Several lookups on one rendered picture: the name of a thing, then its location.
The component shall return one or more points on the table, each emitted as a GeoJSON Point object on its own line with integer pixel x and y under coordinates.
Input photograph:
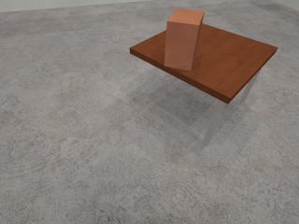
{"type": "Point", "coordinates": [223, 65]}

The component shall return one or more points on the carton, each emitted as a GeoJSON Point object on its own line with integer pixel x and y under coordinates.
{"type": "Point", "coordinates": [183, 30]}

